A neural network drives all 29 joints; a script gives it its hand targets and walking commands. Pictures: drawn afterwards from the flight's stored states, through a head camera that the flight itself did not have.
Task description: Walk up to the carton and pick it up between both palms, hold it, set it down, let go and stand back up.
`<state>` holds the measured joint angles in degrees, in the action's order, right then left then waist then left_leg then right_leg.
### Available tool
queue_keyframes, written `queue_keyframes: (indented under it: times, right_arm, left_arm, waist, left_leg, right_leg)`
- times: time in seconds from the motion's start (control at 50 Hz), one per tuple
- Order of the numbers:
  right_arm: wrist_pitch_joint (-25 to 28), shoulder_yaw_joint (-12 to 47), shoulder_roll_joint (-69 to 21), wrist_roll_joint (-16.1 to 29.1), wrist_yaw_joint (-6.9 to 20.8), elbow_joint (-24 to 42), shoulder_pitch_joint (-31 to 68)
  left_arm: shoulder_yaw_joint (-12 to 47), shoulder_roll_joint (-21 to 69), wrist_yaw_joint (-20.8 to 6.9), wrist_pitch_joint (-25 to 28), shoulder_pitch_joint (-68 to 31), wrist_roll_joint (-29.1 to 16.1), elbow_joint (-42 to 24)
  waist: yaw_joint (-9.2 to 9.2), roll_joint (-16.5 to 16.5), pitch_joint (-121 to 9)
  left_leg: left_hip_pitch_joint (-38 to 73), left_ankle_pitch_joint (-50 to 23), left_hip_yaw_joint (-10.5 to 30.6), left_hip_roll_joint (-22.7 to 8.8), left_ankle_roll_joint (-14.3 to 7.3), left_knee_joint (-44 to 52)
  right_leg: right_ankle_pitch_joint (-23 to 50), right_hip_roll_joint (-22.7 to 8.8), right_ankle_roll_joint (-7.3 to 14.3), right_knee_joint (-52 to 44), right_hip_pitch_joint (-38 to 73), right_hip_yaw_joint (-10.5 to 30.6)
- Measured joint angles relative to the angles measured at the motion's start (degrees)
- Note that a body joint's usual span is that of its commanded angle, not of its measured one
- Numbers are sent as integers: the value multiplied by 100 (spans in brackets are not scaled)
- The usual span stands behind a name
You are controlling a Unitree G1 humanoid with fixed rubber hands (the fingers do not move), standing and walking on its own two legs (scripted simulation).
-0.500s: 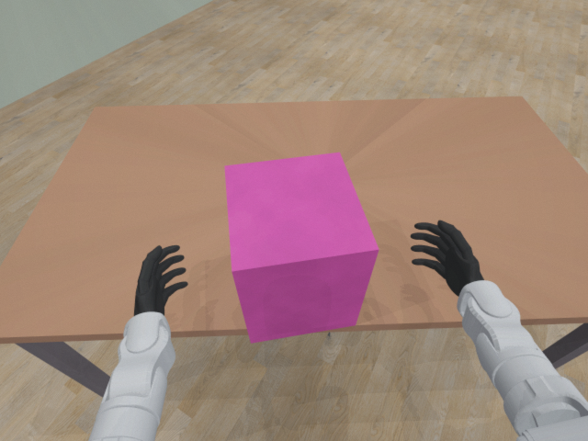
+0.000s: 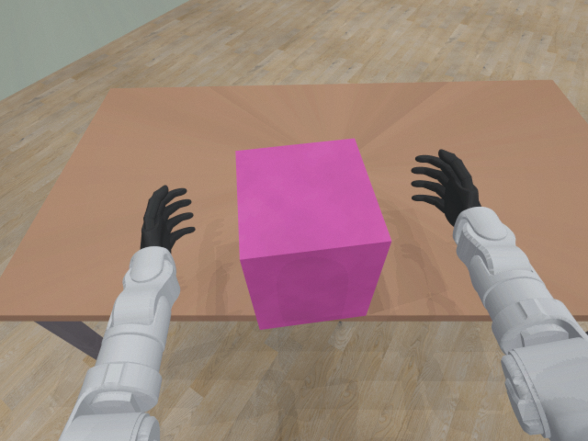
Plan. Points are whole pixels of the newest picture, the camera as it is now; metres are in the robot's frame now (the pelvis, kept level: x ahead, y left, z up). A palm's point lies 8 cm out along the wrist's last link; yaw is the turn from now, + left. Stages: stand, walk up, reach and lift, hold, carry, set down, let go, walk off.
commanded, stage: reach and lift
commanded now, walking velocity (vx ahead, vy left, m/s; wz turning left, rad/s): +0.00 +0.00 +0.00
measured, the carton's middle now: (304, 238) +0.45 +0.06 -0.05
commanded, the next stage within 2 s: none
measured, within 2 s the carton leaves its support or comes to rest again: neither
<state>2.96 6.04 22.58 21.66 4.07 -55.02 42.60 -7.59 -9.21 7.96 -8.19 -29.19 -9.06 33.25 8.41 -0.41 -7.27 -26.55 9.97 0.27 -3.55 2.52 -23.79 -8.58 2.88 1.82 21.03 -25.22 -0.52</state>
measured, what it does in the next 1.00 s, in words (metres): stands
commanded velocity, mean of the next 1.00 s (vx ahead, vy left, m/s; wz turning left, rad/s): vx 0.00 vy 0.00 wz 0.00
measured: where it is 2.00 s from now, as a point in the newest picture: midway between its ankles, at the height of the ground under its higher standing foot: outside the picture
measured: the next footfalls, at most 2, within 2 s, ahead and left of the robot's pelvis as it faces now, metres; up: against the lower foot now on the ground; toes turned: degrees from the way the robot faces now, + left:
none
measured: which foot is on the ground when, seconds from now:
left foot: down 0.00-1.00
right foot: down 0.00-1.00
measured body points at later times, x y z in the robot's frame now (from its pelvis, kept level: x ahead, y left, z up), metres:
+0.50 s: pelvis +0.00 +0.00 +0.00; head +0.08 -0.01 +0.44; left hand +0.41 +0.27 +0.07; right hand +0.51 -0.14 +0.10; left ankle +0.00 +0.14 -0.74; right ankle +0.01 -0.10 -0.74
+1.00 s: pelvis -0.01 +0.01 -0.03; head +0.12 +0.00 +0.40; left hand +0.39 +0.26 -0.04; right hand +0.49 -0.13 -0.02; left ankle +0.00 +0.14 -0.74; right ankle +0.01 -0.10 -0.74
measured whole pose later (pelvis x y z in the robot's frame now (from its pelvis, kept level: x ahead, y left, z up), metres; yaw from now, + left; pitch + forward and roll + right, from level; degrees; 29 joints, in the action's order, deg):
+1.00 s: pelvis -0.01 +0.01 -0.03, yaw +0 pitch +32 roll -2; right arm 19.2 3.4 19.2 16.4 3.8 -79.6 54.8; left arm -5.0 -7.3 7.2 20.2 -43.8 -12.3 69.4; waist 10.1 -0.8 -17.7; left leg -55.4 12.8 1.9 -3.3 2.2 -36.5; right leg -10.9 2.6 1.1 32.0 -52.8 -2.1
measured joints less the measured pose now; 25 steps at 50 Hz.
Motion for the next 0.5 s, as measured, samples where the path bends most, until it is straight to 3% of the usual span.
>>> queue_keyframes:
  times: [0.32,0.5]
  right_arm:
    - [-380,10,176,57,-88,-833,1236]
    - [-27,69,110,-60,-80,-1419,1542]
  left_arm:
    - [-5,-197,-42,-225,-1163,-86,835]
    - [-52,-128,-142,541,-1552,-48,1853]
  waist:
    - [113,-89,-233]
    - [181,-55,-407]
  left_leg:
    - [-406,-60,70,9,-1,17]
    - [-753,-10,87,4,-5,-116]
  right_leg:
    - [91,-6,-17,-117,-333,-66]
    - [56,-1,-29,-20,-660,-81]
